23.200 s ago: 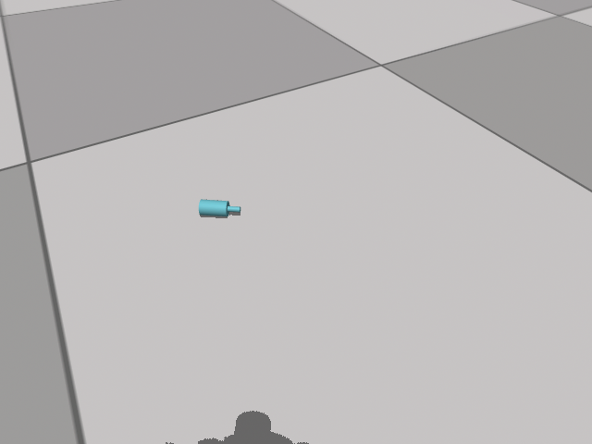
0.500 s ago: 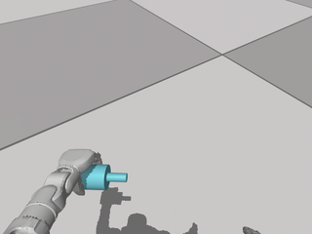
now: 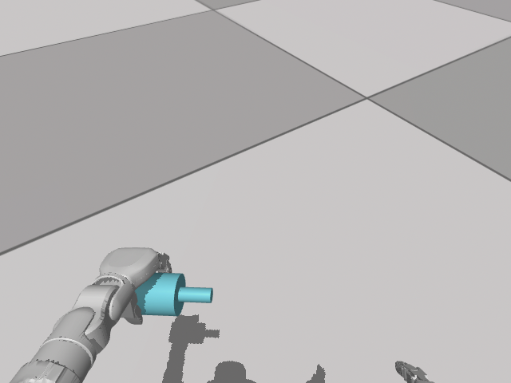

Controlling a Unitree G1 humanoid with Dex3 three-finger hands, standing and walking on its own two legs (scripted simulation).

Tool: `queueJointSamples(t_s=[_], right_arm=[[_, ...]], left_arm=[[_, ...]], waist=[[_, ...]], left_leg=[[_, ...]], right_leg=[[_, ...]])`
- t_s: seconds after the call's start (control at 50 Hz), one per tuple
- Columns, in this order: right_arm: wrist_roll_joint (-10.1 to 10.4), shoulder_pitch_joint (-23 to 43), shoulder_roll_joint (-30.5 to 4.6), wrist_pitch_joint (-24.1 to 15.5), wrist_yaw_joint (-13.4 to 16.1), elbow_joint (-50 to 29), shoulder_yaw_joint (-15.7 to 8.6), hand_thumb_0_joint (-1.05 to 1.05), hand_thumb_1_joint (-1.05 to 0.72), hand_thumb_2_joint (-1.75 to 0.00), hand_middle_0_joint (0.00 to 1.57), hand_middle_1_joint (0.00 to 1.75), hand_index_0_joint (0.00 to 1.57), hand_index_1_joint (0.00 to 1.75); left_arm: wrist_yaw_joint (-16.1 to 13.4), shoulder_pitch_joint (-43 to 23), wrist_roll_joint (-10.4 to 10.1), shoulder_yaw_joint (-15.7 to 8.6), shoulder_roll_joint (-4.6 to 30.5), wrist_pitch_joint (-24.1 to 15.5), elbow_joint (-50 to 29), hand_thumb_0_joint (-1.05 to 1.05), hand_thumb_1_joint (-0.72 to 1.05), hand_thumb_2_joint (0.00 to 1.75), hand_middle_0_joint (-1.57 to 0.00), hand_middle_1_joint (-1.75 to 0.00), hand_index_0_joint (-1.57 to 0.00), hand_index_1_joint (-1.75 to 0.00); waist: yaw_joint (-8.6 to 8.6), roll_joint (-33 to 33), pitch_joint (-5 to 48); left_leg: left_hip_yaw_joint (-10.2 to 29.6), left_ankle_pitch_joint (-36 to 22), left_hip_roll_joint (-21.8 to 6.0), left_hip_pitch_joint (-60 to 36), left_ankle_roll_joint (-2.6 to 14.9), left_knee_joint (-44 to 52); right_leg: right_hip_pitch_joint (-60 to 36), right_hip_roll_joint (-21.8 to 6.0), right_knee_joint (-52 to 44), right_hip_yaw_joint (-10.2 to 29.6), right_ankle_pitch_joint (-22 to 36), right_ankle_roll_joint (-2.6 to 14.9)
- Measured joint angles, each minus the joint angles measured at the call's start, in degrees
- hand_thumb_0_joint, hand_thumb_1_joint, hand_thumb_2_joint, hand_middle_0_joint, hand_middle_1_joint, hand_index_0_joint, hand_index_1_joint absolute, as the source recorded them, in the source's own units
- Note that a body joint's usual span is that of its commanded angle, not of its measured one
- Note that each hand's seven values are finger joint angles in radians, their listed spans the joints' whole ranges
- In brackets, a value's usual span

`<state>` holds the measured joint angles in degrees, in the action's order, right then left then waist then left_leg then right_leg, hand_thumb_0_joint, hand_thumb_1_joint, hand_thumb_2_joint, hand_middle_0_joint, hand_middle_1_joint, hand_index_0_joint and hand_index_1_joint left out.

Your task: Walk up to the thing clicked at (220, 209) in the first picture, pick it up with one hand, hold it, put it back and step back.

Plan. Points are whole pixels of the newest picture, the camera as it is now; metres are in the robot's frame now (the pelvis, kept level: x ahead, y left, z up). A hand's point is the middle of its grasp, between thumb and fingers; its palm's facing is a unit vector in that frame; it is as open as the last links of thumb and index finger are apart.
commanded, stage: hold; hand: left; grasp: from above
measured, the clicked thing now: (161, 293) +0.30 +0.19 -0.07
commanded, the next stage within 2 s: crouch in 0.84 s
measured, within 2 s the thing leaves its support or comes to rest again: neither
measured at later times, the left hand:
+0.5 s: hand (135, 293) +0.28 +0.22 -0.03, palm faces -0.45 -0.02 -0.89, open 10.0 cm
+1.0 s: hand (134, 289) +0.29 +0.22 -0.03, palm faces -0.46 -0.02 -0.89, open 10.1 cm
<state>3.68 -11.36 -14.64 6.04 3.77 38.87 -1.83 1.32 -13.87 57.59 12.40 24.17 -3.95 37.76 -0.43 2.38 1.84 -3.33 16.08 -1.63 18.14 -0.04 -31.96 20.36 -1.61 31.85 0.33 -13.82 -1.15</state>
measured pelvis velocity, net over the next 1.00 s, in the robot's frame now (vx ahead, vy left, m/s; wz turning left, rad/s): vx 0.00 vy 0.00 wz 0.00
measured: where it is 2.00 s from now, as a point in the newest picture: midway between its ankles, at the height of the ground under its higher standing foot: outside the picture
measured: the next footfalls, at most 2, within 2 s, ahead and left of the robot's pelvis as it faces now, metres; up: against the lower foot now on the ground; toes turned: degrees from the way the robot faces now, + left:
none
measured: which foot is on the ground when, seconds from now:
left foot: down 0.00-1.00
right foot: down 0.00-1.00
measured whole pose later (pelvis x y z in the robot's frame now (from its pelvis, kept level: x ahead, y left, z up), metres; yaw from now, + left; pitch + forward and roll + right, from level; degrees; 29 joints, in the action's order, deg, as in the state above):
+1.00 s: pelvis +0.00 +0.00 +0.01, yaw +0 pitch +1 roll +0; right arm 4.0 -10.5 -14.2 6.7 4.1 38.7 -1.5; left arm 2.5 -13.4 57.2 12.7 24.6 -4.1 35.7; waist 0.1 2.5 0.3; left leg -3.4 14.2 -1.3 14.2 0.0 -27.6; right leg 16.5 -1.7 27.7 0.4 -12.0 -1.2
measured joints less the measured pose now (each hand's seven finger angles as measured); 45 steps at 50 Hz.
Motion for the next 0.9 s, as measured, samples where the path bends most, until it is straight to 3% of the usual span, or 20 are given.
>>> queueJointSamples(t_s=[0.4, 0.9], right_arm=[[0.04, 1.5, 0.17, 0.0, 0.48, -0.52, 0.82, 0.01, -0.91, -0.9, 0.2, 0.3, 0.2, 0.3], [0.31, 1.12, 0.4, 0.61, 0.46, -0.03, 0.49, 0.01, -0.91, -0.9, 0.2, 0.3, 0.2, 0.3]], left_arm=[[2.11, 0.85, -0.72, 0.47, 0.58, -0.2, -3.02, -0.01, 0.03, 0.39, -0.74, -0.4, -0.76, -0.39], [0.99, 0.59, -0.18, 0.36, 0.42, -0.32, -1.95, -0.01, 0.02, 0.42, -0.73, -0.43, -0.75, -0.43]], waist=[[0.5, 0.23, -1.54], [0.65, 0.03, -1.53]], left_leg=[[-0.07, -1.9, 0.2, -2.89, -0.05, 3.05], [-0.16, -1.93, 0.32, -3.8, 0.05, 4.12]], right_leg=[[-2.66, -0.09, -2.52, 0.04, 1.61, 0.09], [-3.62, -0.16, -3.77, 0.14, 1.77, -0.05]])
